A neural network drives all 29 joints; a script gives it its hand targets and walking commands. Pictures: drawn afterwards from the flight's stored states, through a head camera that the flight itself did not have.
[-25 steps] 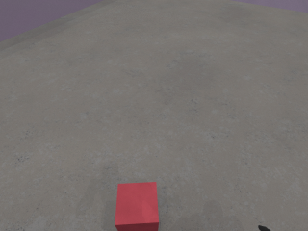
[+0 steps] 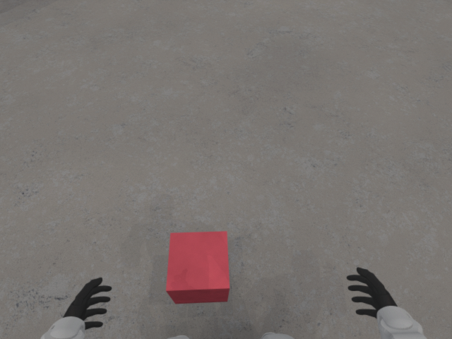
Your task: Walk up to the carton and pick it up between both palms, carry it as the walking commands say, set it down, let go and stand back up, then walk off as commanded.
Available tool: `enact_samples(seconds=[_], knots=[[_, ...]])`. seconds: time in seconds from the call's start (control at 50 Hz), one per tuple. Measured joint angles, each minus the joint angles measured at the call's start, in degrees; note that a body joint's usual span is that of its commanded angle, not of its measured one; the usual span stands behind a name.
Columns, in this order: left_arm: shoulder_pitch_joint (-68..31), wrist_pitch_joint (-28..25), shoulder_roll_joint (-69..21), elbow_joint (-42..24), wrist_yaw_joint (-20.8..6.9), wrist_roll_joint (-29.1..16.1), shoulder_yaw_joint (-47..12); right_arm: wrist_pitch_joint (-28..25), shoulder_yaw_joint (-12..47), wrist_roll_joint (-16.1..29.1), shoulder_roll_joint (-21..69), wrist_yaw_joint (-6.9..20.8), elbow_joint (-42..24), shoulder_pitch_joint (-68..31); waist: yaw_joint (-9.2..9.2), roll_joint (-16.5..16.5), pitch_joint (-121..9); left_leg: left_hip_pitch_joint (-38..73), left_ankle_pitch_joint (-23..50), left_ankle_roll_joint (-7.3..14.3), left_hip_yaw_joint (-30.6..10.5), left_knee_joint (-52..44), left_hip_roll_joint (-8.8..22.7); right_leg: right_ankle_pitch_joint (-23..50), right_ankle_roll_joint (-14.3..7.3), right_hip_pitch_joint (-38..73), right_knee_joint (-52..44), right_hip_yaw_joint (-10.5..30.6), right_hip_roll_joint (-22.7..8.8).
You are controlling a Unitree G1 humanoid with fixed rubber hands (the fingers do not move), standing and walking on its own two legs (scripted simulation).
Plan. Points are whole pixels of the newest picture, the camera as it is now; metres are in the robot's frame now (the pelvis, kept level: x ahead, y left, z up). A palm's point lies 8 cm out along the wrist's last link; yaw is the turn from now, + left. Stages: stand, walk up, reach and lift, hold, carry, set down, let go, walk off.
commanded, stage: reach and lift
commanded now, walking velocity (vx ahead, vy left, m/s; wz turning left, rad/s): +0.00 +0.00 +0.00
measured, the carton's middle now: (200, 268) +0.41 +0.09 -0.64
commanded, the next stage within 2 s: none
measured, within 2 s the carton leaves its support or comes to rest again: neither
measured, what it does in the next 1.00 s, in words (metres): lowers itself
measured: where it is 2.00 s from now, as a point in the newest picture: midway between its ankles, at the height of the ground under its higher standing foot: outside the picture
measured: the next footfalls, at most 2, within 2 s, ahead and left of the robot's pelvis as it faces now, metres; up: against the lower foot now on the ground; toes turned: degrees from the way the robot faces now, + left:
none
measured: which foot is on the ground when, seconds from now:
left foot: down 0.00-1.00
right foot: down 0.00-1.00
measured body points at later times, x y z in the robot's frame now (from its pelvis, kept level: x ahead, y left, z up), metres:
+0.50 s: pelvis +0.01 +0.01 -0.05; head +0.17 +0.03 +0.37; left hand +0.27 +0.28 -0.17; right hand +0.30 -0.22 -0.16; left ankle +0.02 +0.13 -0.73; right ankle +0.03 -0.13 -0.73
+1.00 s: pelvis -0.08 +0.02 -0.11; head +0.19 +0.03 +0.25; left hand +0.39 +0.25 -0.21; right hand +0.40 -0.18 -0.21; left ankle +0.02 +0.13 -0.73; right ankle +0.03 -0.13 -0.73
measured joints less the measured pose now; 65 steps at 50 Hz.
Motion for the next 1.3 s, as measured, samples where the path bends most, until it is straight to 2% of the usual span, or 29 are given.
enact_samples(seconds=[0.06, 0.14, 0.26, 0.34, 0.38, 0.4, 0.46, 0.58, 0.76, 0.92, 1.04, 1.16, 1.3], knots=[[-0.6, 0.7, -0.3, -2.6, -0.3, 1.0, 0.6, 1.0, -1.2, -0.8, 1.3, -0.3, -2.5, -1.3, -0.28, -0.3, 0.9, -1.8, -1.0, 0.0, -0.2, 1.5, -0.2, -0.8, 0.1, -1.8, 1.5, -0.1, -0.1], [-1.0, 0.3, -0.6, -3.6, -0.6, 1.9, 3.1, 1.2, -2.0, -0.9, 2.5, -0.2, -1.3, -0.9, 0.16, -0.4, 1.3, -4.8, -2.5, 0.0, -0.3, 3.7, -0.2, -2.3, 0.2, -4.6, 3.6, -0.2, -0.2], [-3.7, -2.9, -0.3, -3.2, -0.8, -0.5, 4.0, -2.1, -2.2, 0.3, 3.7, -1.4, -2.1, -2.7, 0.49, -0.4, -1.3, -15.2, -5.9, 0.3, -0.4, 11.0, -0.6, -5.6, 0.5, -14.9, 10.8, 0.0, -0.5], [-8.2, -4.4, -0.6, -1.7, 0.2, -2.3, 3.4, -3.8, -1.9, 1.4, 3.8, -2.2, -1.5, -7.8, 0.4, 0.0, -4.3, -23.4, -7.7, 0.7, -1.1, 16.3, -1.2, -7.6, 0.8, -22.8, 15.9, -0.2, -0.8], [-10.1, -4.9, -1.0, -1.0, 0.9, -3.1, 3.1, -4.3, -1.9, 1.6, 3.8, -2.4, -0.6, -10.5, 0.43, 0.3, -5.8, -27.0, -5.1, 0.3, -1.7, 18.3, -1.4, -8.2, 1.0, -26.2, 17.8, -0.1, -0.7], [-10.8, -5.0, -1.2, -0.5, 1.2, -3.4, 3.1, -4.5, -1.9, 1.6, 4.0, -2.5, -0.2, -11.6, 0.4, 0.3, -6.6, -28.5, -6.3, 0.4, -1.7, 19.3, -1.5, -8.4, 1.2, -27.7, 18.6, 0.1, -0.7], [-12.5, -5.2, -1.9, 0.5, 1.9, -3.9, 3.0, -4.9, -2.3, 1.9, 4.7, -2.7, 0.9, -13.6, 0.26, -0.1, -8.6, -32.2, -8.7, 0.7, -1.9, 20.5, -2.0, -8.3, 1.7, -31.5, 19.6, 0.7, -0.7], [-17.2, -6.9, -3.7, 0.5, 2.7, -3.9, 4.1, -6.6, -4.0, 3.0, 5.1, -2.9, 3.1, -16.7, 0.37, 0.0, -10.5, -39.2, -6.7, 0.7, -2.8, 21.1, -2.3, -6.2, 2.1, -38.1, 19.7, 1.3, -0.1], [-35.1, -5.3, -3.3, 5.3, 3.5, -6.0, 6.6, -5.1, -5.0, 5.0, 3.0, -3.0, 7.3, -35.3, -0.38, 1.8, -7.4, -50.5, -3.5, 1.1, -2.2, 25.7, -2.5, -2.8, 2.7, -49.5, 24.2, 2.3, 0.1], [-51.1, -2.8, -1.6, 11.3, 4.9, -6.4, 9.1, -2.0, -6.1, 5.9, 2.0, -3.2, 12.9, -51.9, -0.74, 1.4, -4.6, -58.7, -1.6, 1.1, -1.9, 29.2, -2.8, -1.2, 2.9, -57.9, 28.2, 2.7, 0.1], [-59.1, -3.8, -1.0, 14.5, 5.5, -6.5, 9.9, -2.7, -8.8, 5.9, 1.9, -3.9, 16.1, -59.5, -1.08, 0.6, -4.7, -65.1, -1.5, 0.8, -2.7, 31.5, -3.0, -1.2, 2.8, -63.8, 30.2, 2.0, 0.2], [-61.7, -6.0, -2.1, 14.5, 6.2, -5.5, 9.5, -5.1, -9.7, 6.8, 2.8, -4.4, 17.1, -61.9, -1.25, 0.2, -8.7, -71.6, -3.0, 0.5, -3.5, 33.9, -2.9, -2.6, 2.5, -70.0, 32.2, 1.3, 0.4], [-53.3, -8.7, -6.1, 10.5, 5.2, -1.4, 11.2, -8.1, -10.4, 5.1, 6.7, -4.1, 12.1, -53.6, -0.7, 0.1, -16.1, -76.1, -5.5, 0.2, -4.0, 35.1, -2.7, -4.0, 2.3, -74.5, 32.9, 1.2, 0.9]])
